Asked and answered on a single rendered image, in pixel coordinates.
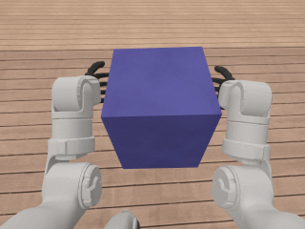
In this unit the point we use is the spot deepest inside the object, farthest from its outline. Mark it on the left robot forearm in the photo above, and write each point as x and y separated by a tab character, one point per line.
72	101

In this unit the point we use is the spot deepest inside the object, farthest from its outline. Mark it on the right robot upper arm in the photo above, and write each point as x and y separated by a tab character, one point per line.
246	193

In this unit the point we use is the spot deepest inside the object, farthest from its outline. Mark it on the left robot hand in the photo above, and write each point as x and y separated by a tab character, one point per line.
91	72

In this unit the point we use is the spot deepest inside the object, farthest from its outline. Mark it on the carton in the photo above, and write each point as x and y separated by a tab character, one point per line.
160	108

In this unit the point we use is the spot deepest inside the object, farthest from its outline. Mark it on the right robot hand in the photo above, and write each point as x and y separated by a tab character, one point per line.
228	76

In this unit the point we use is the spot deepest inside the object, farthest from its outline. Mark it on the robot left shin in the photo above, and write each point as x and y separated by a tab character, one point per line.
126	211

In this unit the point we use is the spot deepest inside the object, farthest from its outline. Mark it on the left robot thigh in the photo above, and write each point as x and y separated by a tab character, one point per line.
122	221

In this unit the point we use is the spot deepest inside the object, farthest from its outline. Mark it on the left robot upper arm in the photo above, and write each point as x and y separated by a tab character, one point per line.
69	190

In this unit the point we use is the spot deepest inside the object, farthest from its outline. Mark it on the right robot forearm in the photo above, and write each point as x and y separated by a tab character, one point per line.
248	105

